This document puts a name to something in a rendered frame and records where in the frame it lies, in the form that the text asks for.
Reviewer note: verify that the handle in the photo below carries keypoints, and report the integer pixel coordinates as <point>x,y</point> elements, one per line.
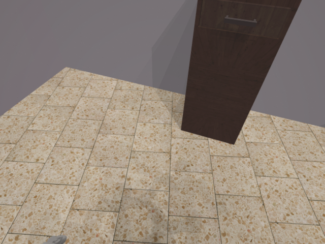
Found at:
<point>243,22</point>

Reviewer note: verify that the drawer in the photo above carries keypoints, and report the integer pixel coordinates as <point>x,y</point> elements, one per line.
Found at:
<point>270,19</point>

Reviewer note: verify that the cabinet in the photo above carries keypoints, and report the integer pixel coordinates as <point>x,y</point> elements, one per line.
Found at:
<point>226,72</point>

